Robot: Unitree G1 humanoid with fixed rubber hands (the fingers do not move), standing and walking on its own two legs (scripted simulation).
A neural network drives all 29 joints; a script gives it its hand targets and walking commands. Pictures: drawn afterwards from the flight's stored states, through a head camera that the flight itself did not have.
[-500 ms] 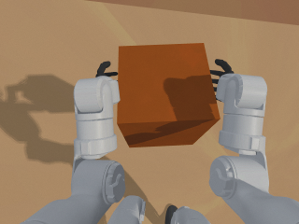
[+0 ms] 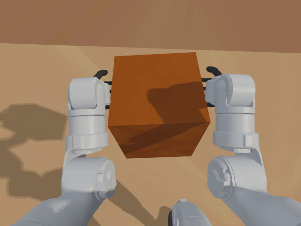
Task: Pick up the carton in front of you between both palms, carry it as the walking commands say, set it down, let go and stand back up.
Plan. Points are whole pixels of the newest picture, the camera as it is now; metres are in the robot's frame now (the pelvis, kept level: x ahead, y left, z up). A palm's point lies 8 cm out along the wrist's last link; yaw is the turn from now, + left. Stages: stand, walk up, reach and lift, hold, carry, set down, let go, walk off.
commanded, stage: carry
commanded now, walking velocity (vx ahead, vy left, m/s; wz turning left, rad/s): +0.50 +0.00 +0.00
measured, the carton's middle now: (157, 111) +0.40 -0.02 +0.05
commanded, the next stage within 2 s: none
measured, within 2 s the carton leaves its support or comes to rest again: neither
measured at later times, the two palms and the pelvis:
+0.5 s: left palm (91, 17) +0.67 +0.17 +0.19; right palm (180, 18) +0.66 -0.12 +0.18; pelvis +0.28 +0.02 +0.02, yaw +1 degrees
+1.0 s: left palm out of the picture +0.95 +0.17 +0.20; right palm out of the picture +0.99 -0.11 +0.19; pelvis +0.59 -0.01 +0.06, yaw +1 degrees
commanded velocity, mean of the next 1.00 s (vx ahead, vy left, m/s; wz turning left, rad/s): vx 0.50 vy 0.00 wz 0.00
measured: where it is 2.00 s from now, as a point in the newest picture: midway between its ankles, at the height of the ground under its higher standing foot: (142, 85)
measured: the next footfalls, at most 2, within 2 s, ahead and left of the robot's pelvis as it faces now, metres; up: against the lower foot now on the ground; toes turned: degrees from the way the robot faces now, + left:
right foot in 0.04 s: +0.19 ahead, -0.10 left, +0.02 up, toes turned -5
left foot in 0.38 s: +0.35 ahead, +0.11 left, +0.03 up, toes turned +6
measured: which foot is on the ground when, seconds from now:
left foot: down 0.00-0.06, up 0.08-0.36, down 0.38-0.78, up 0.80-1.00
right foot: up 0.00-0.02, down 0.04-0.40, up 0.42-0.72, down 0.74-1.00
